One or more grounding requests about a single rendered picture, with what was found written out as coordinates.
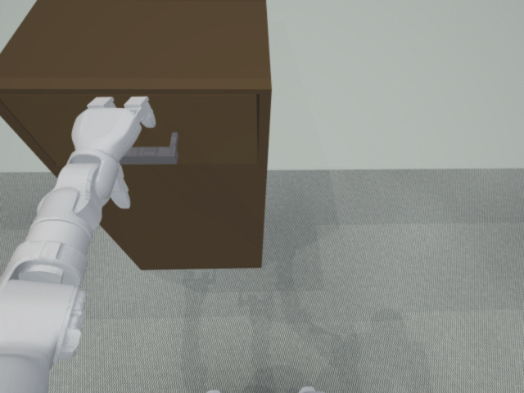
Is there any left robot hand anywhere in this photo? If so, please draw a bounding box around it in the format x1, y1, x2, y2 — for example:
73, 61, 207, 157
71, 97, 156, 209

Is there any left robot forearm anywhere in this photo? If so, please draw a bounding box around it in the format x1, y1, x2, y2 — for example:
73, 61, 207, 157
0, 149, 119, 293

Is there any cabinet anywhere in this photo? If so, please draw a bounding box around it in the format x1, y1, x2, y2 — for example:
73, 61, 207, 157
0, 0, 272, 270

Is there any robot left upper arm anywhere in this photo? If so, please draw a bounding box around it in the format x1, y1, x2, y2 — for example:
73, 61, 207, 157
0, 279, 87, 393

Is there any handle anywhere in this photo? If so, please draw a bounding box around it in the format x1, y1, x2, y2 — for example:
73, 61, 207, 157
120, 133, 178, 165

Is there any drawer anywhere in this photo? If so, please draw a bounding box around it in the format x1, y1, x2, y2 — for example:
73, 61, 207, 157
0, 94, 256, 165

